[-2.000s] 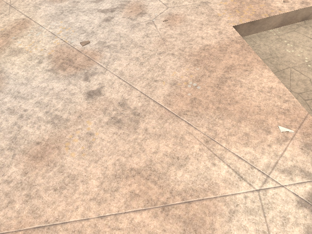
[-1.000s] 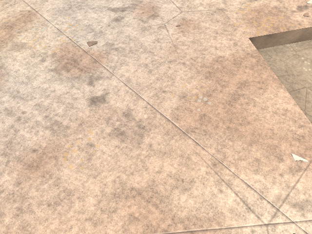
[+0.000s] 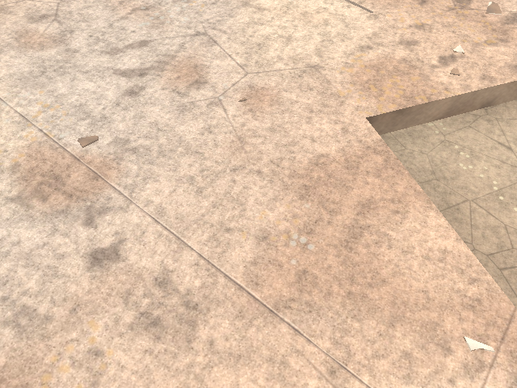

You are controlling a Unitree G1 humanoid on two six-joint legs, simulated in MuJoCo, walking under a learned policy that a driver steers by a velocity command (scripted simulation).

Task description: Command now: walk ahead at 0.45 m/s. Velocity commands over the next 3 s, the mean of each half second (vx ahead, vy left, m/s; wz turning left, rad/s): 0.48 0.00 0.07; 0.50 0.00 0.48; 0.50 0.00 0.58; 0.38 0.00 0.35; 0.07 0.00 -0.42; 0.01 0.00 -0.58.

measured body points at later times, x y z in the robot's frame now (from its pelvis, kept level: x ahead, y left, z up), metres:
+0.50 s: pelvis +0.29 -0.05 +0.00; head +0.30 -0.05 +0.45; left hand +0.29 +0.21 -0.14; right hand +0.43 -0.32 -0.12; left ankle +0.43 +0.14 -0.67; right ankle +0.27 -0.14 -0.74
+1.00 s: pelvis +0.58 +0.05 +0.00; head +0.61 +0.07 +0.45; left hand +0.66 +0.36 -0.10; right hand +0.73 -0.19 -0.12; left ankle +0.56 +0.11 -0.74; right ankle +0.73 -0.11 -0.67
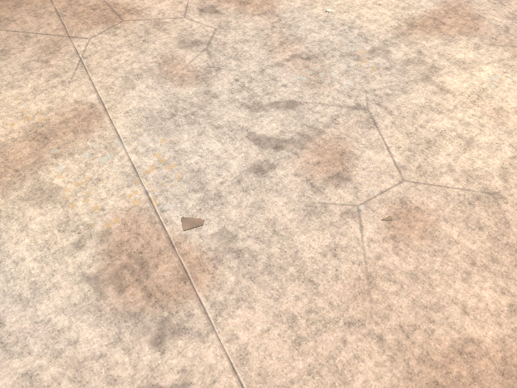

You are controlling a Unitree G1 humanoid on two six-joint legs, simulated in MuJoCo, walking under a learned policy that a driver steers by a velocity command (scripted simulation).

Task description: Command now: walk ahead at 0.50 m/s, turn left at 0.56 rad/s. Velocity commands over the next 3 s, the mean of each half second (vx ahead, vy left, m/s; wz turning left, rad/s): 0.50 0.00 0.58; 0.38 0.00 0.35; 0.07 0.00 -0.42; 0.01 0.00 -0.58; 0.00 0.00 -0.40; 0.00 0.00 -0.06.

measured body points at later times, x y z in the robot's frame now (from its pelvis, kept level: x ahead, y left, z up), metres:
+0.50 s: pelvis +0.29 -0.04 +0.00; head +0.32 -0.04 +0.45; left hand +0.26 +0.25 -0.12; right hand +0.52 -0.26 -0.10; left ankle +0.31 +0.13 -0.67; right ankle +0.30 -0.14 -0.75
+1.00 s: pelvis +0.49 +0.11 +0.00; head +0.53 +0.14 +0.44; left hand +0.48 +0.41 -0.13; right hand +0.73 -0.07 -0.11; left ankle +0.49 +0.18 -0.75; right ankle +0.61 -0.03 -0.67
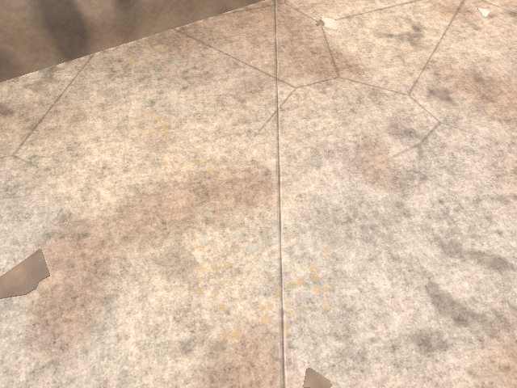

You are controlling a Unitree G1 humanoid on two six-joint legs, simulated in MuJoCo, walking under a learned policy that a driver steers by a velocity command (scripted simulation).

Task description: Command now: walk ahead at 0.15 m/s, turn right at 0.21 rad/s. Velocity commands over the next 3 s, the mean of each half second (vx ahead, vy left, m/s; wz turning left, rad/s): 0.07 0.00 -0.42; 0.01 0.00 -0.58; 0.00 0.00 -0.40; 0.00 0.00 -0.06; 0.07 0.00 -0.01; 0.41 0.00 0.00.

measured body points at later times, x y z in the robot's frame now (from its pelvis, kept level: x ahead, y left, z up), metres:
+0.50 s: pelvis +0.09 -0.05 +0.00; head +0.14 -0.08 +0.44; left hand +0.30 +0.20 -0.09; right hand +0.19 -0.36 -0.11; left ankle +0.13 +0.11 -0.68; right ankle +0.11 -0.14 -0.74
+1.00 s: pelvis +0.11 -0.01 +0.00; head +0.16 -0.02 +0.45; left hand +0.40 +0.14 -0.10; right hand +0.07 -0.31 -0.10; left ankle +0.18 +0.10 -0.74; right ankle +0.03 -0.13 -0.68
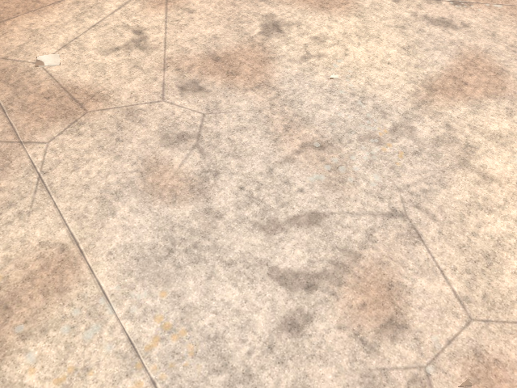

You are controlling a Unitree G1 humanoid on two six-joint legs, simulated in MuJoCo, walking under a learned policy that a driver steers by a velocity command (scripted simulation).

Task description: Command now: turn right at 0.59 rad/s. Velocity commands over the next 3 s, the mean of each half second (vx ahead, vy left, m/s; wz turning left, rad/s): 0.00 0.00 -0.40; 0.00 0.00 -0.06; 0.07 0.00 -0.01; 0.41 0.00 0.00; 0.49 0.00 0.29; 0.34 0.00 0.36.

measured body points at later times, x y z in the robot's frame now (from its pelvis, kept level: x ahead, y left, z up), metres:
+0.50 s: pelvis +0.00 -0.04 -0.01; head +0.02 -0.05 +0.44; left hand +0.22 +0.18 -0.09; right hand +0.09 -0.34 -0.12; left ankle +0.04 +0.10 -0.73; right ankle -0.01 -0.14 -0.74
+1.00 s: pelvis +0.02 -0.02 -0.01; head +0.03 -0.02 +0.44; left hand +0.18 +0.22 -0.13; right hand +0.09 -0.29 -0.12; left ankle +0.03 +0.10 -0.74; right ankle -0.01 -0.14 -0.74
